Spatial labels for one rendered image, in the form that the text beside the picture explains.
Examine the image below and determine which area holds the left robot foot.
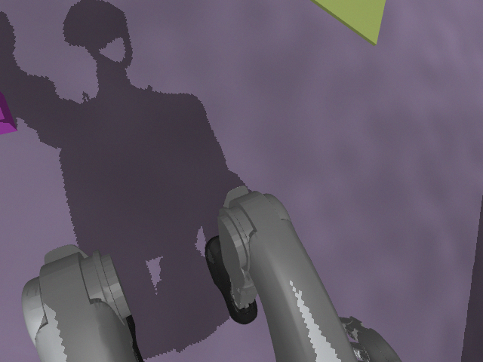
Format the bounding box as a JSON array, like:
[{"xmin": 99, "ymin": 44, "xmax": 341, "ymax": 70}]
[{"xmin": 126, "ymin": 315, "xmax": 143, "ymax": 362}]

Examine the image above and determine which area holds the right robot foot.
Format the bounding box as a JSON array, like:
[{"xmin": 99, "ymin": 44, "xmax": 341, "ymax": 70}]
[{"xmin": 205, "ymin": 235, "xmax": 257, "ymax": 324}]

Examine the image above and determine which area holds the cube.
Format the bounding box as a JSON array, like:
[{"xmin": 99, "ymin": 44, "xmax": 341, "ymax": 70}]
[{"xmin": 0, "ymin": 91, "xmax": 17, "ymax": 135}]

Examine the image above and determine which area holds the right robot hand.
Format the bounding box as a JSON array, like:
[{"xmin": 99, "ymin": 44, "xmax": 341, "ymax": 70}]
[{"xmin": 339, "ymin": 316, "xmax": 402, "ymax": 362}]

